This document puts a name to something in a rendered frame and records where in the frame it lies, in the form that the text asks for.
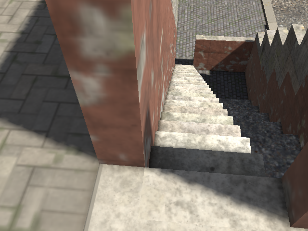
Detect stairs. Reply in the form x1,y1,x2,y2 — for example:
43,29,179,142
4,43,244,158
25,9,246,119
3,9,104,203
148,64,266,177

